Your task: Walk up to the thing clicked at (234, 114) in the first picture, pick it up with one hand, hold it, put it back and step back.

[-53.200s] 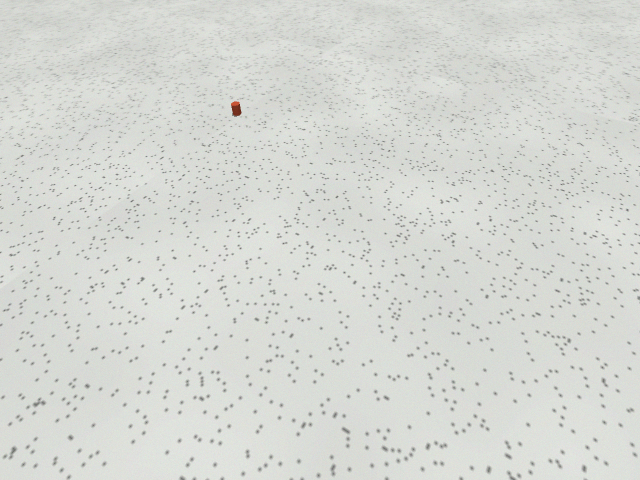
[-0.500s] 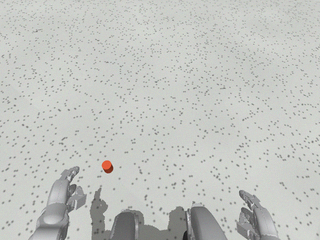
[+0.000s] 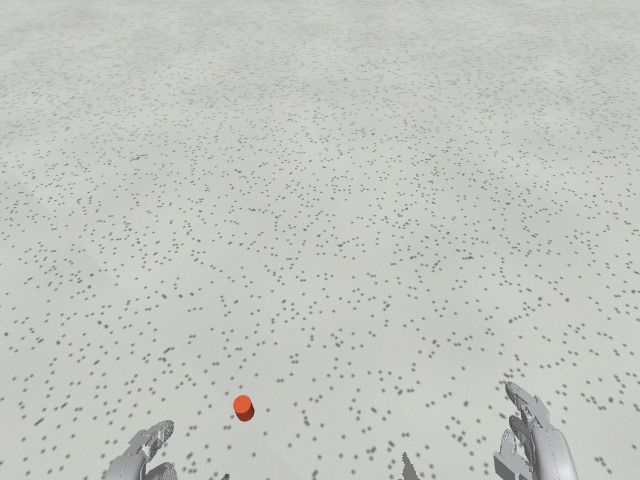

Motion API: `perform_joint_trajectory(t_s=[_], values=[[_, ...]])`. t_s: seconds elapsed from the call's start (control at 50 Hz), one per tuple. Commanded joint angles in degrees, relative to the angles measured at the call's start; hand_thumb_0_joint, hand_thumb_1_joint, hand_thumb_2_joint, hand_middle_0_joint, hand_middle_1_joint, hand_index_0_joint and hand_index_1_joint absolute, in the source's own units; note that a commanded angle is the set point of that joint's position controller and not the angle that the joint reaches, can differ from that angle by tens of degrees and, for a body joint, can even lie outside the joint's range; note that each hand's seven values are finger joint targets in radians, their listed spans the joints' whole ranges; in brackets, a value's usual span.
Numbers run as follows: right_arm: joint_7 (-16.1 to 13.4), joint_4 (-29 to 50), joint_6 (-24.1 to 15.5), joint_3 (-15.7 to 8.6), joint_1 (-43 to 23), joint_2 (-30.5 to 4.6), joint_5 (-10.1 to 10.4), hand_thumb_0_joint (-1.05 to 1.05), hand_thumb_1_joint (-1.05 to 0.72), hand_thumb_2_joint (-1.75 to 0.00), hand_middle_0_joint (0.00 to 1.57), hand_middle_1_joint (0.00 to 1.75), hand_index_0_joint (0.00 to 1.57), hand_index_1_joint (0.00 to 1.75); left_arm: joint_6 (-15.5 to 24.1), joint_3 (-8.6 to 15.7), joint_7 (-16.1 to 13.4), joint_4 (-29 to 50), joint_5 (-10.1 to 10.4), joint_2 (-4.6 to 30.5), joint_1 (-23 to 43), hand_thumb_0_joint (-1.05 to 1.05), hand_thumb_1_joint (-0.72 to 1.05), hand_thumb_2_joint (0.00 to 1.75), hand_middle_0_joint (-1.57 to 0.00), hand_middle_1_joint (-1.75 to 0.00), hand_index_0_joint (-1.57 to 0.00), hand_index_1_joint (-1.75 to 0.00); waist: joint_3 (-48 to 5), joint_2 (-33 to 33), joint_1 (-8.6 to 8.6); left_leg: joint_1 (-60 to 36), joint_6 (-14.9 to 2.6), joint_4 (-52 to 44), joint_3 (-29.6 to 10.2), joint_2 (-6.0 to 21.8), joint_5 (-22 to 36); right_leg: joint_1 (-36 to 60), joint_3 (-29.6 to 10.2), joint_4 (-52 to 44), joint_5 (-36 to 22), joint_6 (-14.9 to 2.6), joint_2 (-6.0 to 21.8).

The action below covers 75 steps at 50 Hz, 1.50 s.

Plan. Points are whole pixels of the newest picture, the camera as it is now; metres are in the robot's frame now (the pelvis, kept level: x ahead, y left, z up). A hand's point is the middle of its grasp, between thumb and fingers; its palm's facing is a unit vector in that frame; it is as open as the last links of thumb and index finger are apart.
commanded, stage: home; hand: left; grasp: from above
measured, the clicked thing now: (244, 408) +0.49 +0.24 -0.68
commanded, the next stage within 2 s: stand in 1.88 s
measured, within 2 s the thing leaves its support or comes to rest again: neither
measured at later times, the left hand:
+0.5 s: hand out of the picture +0.17 +0.18 -0.04, palm faces +0.04 -0.98 -0.21, open 7.4 cm
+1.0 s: hand out of the picture +0.17 +0.18 -0.05, palm faces +0.05 -0.98 -0.20, open 7.4 cm
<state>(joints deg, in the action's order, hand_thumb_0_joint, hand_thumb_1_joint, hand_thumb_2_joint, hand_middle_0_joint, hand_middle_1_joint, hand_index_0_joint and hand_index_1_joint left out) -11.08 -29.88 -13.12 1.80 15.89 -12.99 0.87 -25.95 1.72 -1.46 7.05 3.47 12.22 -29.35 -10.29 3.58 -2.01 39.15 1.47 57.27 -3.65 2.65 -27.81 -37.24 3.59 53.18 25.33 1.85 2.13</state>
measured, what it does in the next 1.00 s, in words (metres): stands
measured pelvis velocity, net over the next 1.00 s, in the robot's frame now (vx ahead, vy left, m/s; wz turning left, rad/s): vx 0.00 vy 0.00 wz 0.00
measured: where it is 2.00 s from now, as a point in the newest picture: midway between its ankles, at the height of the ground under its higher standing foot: outside the picture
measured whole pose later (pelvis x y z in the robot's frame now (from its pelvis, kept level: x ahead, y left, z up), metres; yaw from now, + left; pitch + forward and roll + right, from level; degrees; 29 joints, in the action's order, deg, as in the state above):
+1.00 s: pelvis +0.00 +0.00 +0.00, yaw +0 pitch +9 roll -3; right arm -10.9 -31.6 -14.9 1.9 16.2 -12.6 0.4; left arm -26.3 1.7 -1.1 7.1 3.0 12.5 -28.2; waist -9.2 3.0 -1.9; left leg 38.9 1.4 57.8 -3.5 2.8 -28.3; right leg -37.0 3.3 53.5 25.6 2.0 1.9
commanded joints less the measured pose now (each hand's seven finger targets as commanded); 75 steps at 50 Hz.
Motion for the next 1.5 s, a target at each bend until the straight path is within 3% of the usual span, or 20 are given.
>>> perform_joint_trajectory(t_s=[0.0,0.16,0.26,0.4,0.56,0.64,0.74,0.84,0.94,1.06,1.48], values=[[-0.45,8.12,-4.06,-3.03,-3.69,-6.29,-0.48,0.00,-0.90,-0.90,0.20,0.30,0.20,0.30,2.80,3.96,0.43,9.86,-0.82,6.34,4.11,0.00,0.90,0.90,-0.20,-0.30,-0.20,-0.30,-0.77,-2.54,-1.03,-3.40,-2.36,-9.71,1.55,-3.07,7.94,2.23,0.98,-9.30,-6.20,-1.26,-2.79],[-0.16,7.57,-4.72,-2.82,-4.03,-6.28,-0.71,0.00,-0.90,-0.90,0.20,0.30,0.20,0.30,2.85,3.60,0.11,11.76,-1.23,6.44,3.96,0.00,0.90,0.90,-0.20,-0.30,-0.20,-0.30,-3.11,0.73,-0.47,-5.13,-1.84,-9.69,1.52,-2.93,10.31,3.60,1.01,-8.24,-8.61,-1.60,-2.90],[-0.16,7.52,-4.61,-3.05,-3.82,-6.56,-0.73,0.00,-0.90,-0.90,0.20,0.30,0.20,0.30,2.64,3.41,-0.14,11.00,-1.20,6.10,1.86,0.00,0.90,0.90,-0.20,-0.30,-0.20,-0.30,-4.83,-0.65,-0.31,-5.60,-1.68,-9.24,1.02,-2.75,14.09,4.38,1.34,-7.38,-11.43,-1.78,-3.12],[-0.23,7.24,-4.84,-2.91,-4.09,-6.48,-0.71,0.00,-0.90,-0.90,0.20,0.30,0.20,0.30,2.60,3.62,-0.17,10.73,-0.92,6.20,2.53,0.00,0.90,0.90,-0.20,-0.30,-0.20,-0.30,-2.98,-1.58,-0.13,-4.55,-1.79,-10.10,0.60,-2.42,11.02,3.75,1.66,-7.86,-8.90,-1.57,-3.35],[-0.15,6.99,-4.80,-3.19,-3.41,-6.58,-0.77,0.00,-0.90,-0.90,0.20,0.30,0.20,0.30,2.68,3.42,0.17,10.65,-0.78,6.06,2.50,0.00,0.90,0.90,-0.20,-0.30,-0.20,-0.30,-3.66,-0.49,-0.21,-5.12,-1.36,-10.04,0.34,-2.19,13.17,4.06,1.53,-7.28,-10.05,-1.78,-3.41],[-0.17,7.15,-4.80,-2.96,-3.74,-6.45,-0.61,0.00,-0.90,-0.90,0.20,0.30,0.20,0.30,2.59,3.56,0.06,10.63,-0.71,5.97,2.98,0.00,0.90,0.90,-0.20,-0.30,-0.20,-0.30,-1.59,-1.27,-0.04,-3.94,-1.74,-10.50,0.75,-2.42,8.99,3.32,1.27,-8.42,-7.04,-1.54,-3.20],[-0.33,7.03,-4.96,-3.12,-3.33,-6.44,-0.70,0.00,-0.90,-0.90,0.20,0.30,0.20,0.30,2.45,3.39,0.06,11.09,-0.85,6.18,2.52,0.00,0.90,0.90,-0.20,-0.30,-0.20,-0.30,-3.66,-1.47,-0.33,-4.96,-1.79,-9.35,1.09,-2.43,12.74,4.26,1.17,-7.90,-10.30,-1.54,-3.11],[-0.41,7.02,-4.97,-2.99,-4.02,-6.25,-0.76,0.00,-0.90,-0.90,0.20,0.30,0.20,0.30,2.34,3.67,0.09,10.25,-1.10,6.27,3.64,0.00,0.90,0.90,-0.20,-0.30,-0.20,-0.30,-1.32,-0.81,-0.34,-3.70,-1.83,-10.33,1.22,-2.51,7.46,2.78,1.11,-8.86,-5.84,-1.38,-3.04],[-0.56,7.18,-5.02,-3.14,-3.89,-6.38,-0.51,0.00,-0.90,-0.90,0.20,0.30,0.20,0.30,2.27,3.43,0.15,11.29,-1.02,6.47,3.04,0.00,0.90,0.90,-0.20,-0.30,-0.20,-0.30,-3.09,-1.35,-0.15,-4.48,-1.87,-9.18,1.67,-2.61,11.20,3.87,0.89,-8.30,-9.05,-1.37,-2.89],[-0.50,7.16,-4.97,-3.10,-3.92,-6.44,-0.60,0.00,-0.90,-0.90,0.20,0.30,0.20,0.30,2.50,3.40,0.00,11.17,-1.12,6.46,3.55,0.00,0.90,0.90,-0.20,-0.30,-0.20,-0.30,-2.41,-1.27,-0.33,-4.13,-1.83,-10.05,1.01,-2.33,9.20,3.13,1.12,-8.16,-7.20,-1.51,-3.11],[-0.52,7.35,-4.66,-3.38,-3.38,-6.37,-0.56,0.00,-0.90,-0.90,0.20,0.30,0.20,0.30,2.28,3.74,-0.13,10.97,-1.08,6.49,1.88,0.00,0.90,0.90,-0.20,-0.30,-0.20,-0.30,-4.02,-1.46,-0.26,-4.83,-1.77,-8.73,1.63,-2.35,13.62,4.17,0.95,-7.60,-11.16,-1.48,-2.94]])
